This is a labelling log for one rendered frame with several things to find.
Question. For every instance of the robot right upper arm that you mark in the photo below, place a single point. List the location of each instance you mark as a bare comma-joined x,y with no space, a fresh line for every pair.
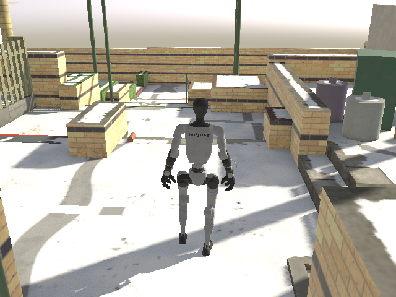
221,141

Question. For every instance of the robot right foot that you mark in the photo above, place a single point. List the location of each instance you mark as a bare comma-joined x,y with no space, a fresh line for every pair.
206,250

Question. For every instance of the robot left thigh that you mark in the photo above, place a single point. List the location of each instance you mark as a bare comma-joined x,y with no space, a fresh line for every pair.
183,182

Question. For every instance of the left robot forearm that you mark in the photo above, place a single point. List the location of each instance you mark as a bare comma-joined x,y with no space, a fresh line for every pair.
169,164

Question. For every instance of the robot left hand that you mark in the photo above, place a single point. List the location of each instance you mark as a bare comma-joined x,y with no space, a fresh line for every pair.
165,179

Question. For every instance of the robot right hand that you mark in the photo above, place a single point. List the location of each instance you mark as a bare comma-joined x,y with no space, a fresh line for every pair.
231,181

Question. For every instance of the robot left upper arm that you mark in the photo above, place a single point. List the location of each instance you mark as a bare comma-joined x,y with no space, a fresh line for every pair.
180,129

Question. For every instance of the right robot forearm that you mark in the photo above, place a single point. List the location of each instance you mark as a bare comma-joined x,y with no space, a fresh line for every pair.
228,167

